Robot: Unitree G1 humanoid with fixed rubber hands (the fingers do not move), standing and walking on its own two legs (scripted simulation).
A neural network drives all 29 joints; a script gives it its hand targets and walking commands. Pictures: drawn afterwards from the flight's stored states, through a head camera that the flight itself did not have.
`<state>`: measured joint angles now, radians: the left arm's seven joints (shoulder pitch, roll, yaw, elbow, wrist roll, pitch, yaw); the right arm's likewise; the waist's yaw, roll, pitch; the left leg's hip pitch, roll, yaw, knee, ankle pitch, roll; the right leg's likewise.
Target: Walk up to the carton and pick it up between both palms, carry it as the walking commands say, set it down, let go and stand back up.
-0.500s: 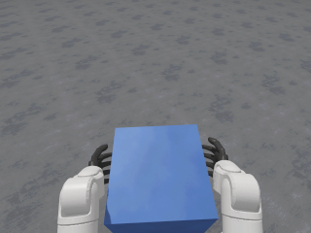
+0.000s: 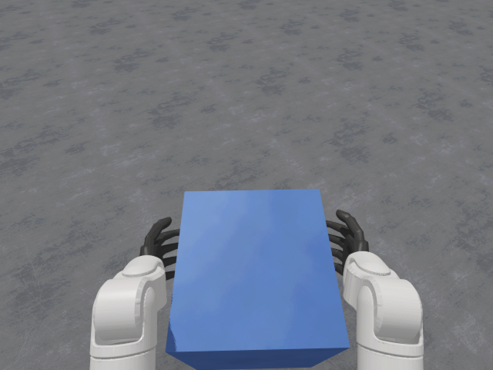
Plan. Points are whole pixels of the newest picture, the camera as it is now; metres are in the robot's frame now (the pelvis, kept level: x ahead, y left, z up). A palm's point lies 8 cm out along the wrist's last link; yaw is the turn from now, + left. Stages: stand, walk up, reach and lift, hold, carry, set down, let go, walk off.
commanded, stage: carry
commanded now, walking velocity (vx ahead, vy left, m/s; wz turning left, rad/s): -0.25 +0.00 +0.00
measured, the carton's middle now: (253, 287) +0.27 -0.01 +0.01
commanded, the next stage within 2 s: none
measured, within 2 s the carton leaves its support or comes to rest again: neither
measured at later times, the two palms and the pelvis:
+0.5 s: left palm (160, 353) +0.15 +0.11 +0.10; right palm (415, 353) +0.15 -0.18 +0.10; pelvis -0.11 -0.02 +0.02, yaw -1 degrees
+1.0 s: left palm out of the picture -0.03 +0.13 +0.10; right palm out of the picture -0.02 -0.16 +0.10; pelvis -0.30 -0.02 +0.01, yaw -1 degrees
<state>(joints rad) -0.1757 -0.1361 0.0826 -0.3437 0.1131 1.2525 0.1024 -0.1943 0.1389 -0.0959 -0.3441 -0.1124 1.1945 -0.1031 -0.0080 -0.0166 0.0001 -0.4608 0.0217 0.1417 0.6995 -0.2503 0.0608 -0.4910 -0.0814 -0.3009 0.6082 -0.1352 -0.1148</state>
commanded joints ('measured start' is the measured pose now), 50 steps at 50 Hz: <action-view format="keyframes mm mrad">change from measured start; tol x32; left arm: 1 -539 -918 -724 -139 -429 -31 -254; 50 -455 -908 -714 -100 -456 -38 -285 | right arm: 1 -404 911 685 -36 427 18 277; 50 -304 908 677 -13 341 17 242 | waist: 1 -6 123 -319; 14 14 177 -473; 18 27 -309 -360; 35 -4 306 -420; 50 18 -274 -318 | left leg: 1 111 184 -313 -256 -174 54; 14 351 242 -262 -283 388 43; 20 -104 -1 -155 433 -208 -70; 28 -30 -19 -70 34 -174 -89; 34 484 377 -337 -195 1147 92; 46 286 243 -268 -247 384 60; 50 -136 -9 -130 341 -322 -73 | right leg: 1 23 -130 235 -110 -351 74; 6 -35 26 266 611 -339 116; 15 265 -29 315 -232 -176 118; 25 478 -220 359 -55 841 10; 31 348 -148 312 14 607 80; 35 -51 28 228 294 -437 147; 45 116 72 183 52 -275 138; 50 322 -410 600 -261 456 -68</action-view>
